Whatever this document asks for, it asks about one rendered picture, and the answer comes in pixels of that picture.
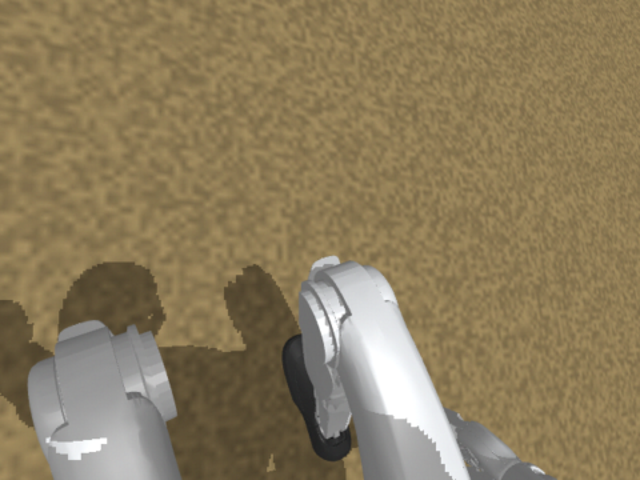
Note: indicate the right robot hand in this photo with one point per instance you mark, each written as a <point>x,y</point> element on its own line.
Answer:
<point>481,449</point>

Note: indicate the right robot foot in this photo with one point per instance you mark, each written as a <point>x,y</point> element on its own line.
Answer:
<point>302,392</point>

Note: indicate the right robot arm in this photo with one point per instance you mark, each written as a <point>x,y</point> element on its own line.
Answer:
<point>525,471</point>

